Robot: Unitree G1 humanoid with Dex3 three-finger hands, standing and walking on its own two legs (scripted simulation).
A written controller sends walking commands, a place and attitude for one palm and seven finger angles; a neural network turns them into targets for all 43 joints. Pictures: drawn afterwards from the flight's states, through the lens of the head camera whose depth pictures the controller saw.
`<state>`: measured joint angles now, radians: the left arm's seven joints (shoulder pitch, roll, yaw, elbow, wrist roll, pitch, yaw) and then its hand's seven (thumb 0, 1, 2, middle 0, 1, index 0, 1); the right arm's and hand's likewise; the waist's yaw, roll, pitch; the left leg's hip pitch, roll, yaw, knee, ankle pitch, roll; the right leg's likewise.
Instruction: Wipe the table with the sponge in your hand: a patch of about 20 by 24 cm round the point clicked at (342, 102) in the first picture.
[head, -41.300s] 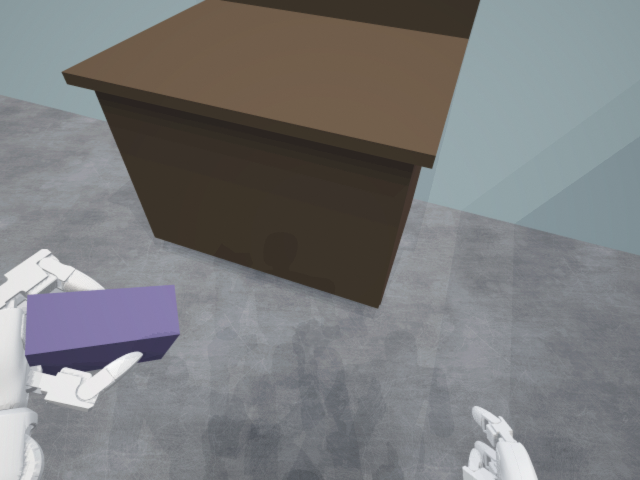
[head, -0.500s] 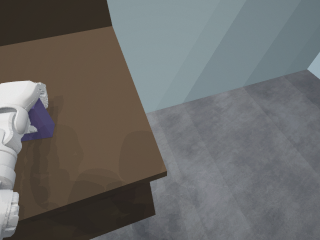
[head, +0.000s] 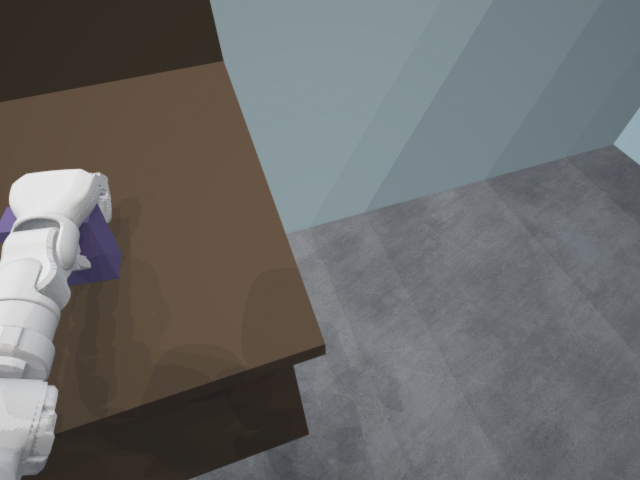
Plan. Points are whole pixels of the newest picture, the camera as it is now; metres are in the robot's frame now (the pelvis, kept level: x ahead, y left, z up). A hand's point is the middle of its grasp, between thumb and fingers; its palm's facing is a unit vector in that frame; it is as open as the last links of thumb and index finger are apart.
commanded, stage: wipe back along the middle lane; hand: left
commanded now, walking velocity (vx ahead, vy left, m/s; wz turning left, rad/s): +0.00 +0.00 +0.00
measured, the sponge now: (71, 253) +0.37 +0.38 +0.05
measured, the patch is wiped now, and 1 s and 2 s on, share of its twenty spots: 0.10 0.25 0.50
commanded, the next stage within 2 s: slide across to the third lane in 1.68 s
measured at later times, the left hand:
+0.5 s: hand (76, 242) +0.37 +0.34 +0.09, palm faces -0.02 +0.04 -1.00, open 9.4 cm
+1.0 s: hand (73, 273) +0.32 +0.32 +0.09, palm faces +0.03 +0.02 -1.00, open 9.4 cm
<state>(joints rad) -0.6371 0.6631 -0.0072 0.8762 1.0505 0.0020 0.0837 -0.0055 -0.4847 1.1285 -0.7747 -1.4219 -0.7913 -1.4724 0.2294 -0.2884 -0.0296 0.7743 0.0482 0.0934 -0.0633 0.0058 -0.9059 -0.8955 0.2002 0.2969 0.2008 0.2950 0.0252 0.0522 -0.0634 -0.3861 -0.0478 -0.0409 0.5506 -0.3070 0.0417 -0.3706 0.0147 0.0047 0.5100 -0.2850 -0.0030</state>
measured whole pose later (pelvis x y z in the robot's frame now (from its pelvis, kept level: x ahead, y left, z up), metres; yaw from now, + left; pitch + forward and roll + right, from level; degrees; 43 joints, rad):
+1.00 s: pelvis +0.01 +0.01 +0.00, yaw -2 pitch +4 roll -1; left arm -0.14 0.53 0.00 0.22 0.96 0.25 0.09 0.03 -0.43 1.10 -0.73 -1.46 -0.76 -1.50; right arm 0.11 -0.27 0.01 0.71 0.05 0.07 -0.04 0.01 -0.91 -0.90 0.20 0.30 0.20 0.30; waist 0.09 0.08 -0.07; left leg -0.24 -0.06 -0.01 0.48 -0.31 0.06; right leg -0.24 0.00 0.04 0.46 -0.29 0.01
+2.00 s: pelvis +0.01 +0.00 +0.01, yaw -2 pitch +0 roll +0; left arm 0.17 0.47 -0.03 -0.12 0.95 0.36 0.08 0.04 -0.43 1.08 -0.72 -1.46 -0.78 -1.46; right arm 0.06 -0.28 0.01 0.72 0.02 0.04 -0.05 0.01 -0.91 -0.90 0.20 0.30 0.20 0.29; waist 0.12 0.10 -0.03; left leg -0.15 -0.04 -0.01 0.45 -0.30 0.04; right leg -0.16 0.02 0.04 0.45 -0.29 -0.01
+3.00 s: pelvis -0.01 -0.01 +0.01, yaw -1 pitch -2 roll +0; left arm -0.04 0.37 -0.24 0.01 1.01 0.48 0.07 0.01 -0.47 1.10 -0.75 -1.44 -0.83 -1.38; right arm 0.03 -0.26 0.05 0.74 0.04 0.06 -0.03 0.01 -0.91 -0.90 0.20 0.30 0.20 0.29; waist 0.13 0.11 -0.03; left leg -0.13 -0.04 -0.02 0.42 -0.26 0.03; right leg -0.15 0.01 0.03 0.45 -0.26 -0.02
